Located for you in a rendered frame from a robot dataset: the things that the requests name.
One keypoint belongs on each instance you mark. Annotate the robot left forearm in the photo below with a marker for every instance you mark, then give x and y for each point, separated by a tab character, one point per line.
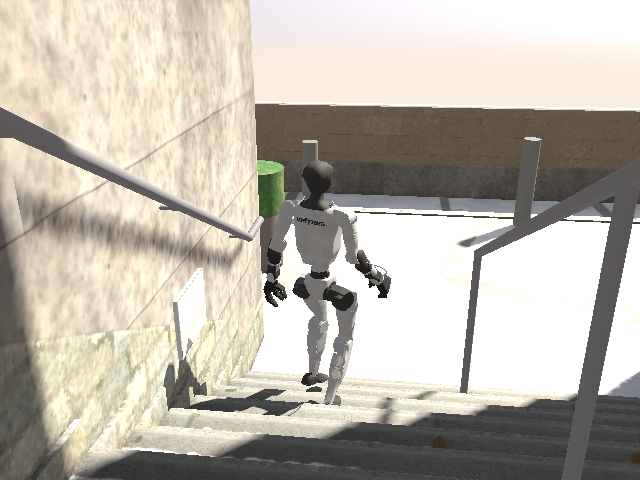
274	260

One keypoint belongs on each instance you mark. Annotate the robot right upper arm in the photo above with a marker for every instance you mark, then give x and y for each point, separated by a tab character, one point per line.
346	218

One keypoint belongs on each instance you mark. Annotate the left robot hand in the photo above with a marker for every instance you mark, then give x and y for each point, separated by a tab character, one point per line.
275	288

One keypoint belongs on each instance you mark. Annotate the right robot hand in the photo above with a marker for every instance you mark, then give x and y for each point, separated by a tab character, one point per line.
383	287

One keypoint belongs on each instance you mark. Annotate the robot right forearm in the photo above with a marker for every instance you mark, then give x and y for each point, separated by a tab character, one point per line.
368	270

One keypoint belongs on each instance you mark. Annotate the robot left upper arm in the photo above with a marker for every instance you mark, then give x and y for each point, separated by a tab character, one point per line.
278	243

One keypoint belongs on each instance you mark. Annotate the right robot foot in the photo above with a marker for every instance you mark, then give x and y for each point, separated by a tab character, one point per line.
337	400

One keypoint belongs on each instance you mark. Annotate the robot right thigh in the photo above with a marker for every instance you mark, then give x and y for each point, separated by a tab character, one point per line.
344	299

